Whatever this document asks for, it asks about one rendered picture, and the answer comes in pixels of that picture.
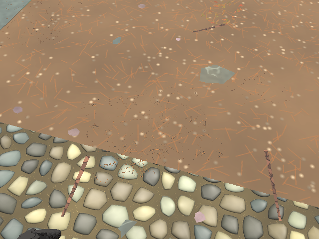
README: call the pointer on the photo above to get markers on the robot left hand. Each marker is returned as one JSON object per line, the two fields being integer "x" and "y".
{"x": 41, "y": 234}

